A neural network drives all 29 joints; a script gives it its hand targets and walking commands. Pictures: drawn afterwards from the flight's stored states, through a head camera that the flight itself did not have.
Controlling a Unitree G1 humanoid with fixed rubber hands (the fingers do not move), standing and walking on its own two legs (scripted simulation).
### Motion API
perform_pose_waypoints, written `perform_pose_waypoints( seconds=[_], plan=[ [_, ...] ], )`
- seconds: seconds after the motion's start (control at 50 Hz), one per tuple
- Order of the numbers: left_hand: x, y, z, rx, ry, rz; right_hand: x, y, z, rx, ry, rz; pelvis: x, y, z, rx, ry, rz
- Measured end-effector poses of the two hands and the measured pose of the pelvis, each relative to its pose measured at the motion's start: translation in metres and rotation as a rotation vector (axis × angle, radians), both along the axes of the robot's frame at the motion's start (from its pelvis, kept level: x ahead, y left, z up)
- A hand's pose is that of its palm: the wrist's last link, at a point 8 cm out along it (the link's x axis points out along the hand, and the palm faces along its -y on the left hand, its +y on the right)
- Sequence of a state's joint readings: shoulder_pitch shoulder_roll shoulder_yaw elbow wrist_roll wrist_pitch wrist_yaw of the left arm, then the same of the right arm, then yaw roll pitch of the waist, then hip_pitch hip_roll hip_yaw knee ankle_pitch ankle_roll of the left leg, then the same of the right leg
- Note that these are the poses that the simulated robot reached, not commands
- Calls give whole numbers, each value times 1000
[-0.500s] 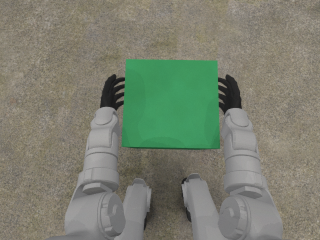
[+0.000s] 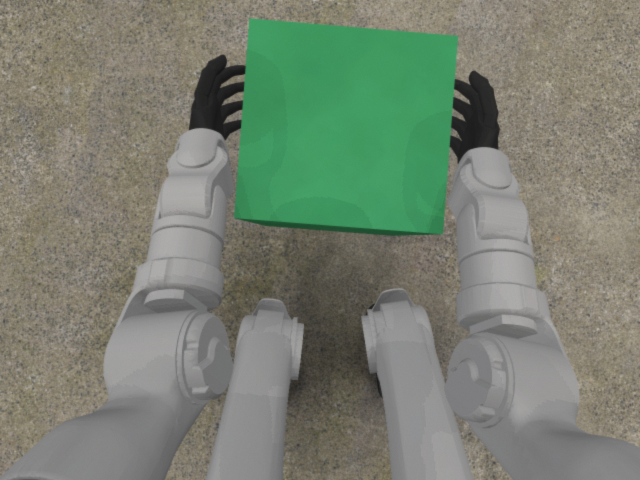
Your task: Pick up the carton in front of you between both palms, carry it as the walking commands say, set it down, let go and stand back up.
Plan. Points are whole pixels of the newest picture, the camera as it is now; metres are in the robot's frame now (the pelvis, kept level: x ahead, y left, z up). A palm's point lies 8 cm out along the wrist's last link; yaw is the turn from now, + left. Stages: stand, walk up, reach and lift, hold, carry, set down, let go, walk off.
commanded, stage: set down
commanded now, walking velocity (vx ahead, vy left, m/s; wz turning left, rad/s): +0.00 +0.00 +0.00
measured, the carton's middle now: (338, 153) +0.49 -0.03 -0.18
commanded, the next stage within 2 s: none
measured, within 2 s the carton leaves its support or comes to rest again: rests again in 1.18 s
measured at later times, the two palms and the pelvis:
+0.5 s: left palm (244, 144) +0.53 +0.11 -0.25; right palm (439, 164) +0.49 -0.19 -0.25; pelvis -0.01 +0.01 -0.10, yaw +0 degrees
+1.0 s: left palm (245, 151) +0.53 +0.11 -0.28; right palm (435, 170) +0.48 -0.19 -0.28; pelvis -0.01 +0.01 -0.12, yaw +0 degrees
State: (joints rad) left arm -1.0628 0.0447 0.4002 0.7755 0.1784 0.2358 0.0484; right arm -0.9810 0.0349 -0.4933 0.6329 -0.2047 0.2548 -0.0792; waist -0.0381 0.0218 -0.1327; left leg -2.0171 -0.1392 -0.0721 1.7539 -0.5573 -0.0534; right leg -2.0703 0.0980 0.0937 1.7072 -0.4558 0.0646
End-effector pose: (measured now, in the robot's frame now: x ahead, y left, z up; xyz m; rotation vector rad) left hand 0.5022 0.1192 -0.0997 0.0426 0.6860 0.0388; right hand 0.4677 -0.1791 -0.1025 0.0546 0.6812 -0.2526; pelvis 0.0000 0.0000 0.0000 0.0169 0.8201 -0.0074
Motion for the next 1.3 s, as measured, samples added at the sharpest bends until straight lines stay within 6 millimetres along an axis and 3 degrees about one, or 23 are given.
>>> perform_pose_waypoints(
  seconds=[0.5, 0.7, 0.9, 1.3],
  plan=[
    [30, -8, -155, 18, 44, -66, 19, -6, -149, -21, 48, -30, -11, 6, -98, -30, -57, 25],
    [34, -8, -164, 22, 50, -72, 22, -7, -157, -16, 54, -34, -4, 6, -110, -34, -79, 27],
    [27, -6, -176, 35, 81, -80, 15, -5, -170, -17, 87, -11, -7, 7, -115, -34, -107, 31],
    [26, -6, -195, 14, 101, -123, 18, -11, -187, -23, 120, 33, -6, 9, -123, -39, -140, 32]
  ],
)
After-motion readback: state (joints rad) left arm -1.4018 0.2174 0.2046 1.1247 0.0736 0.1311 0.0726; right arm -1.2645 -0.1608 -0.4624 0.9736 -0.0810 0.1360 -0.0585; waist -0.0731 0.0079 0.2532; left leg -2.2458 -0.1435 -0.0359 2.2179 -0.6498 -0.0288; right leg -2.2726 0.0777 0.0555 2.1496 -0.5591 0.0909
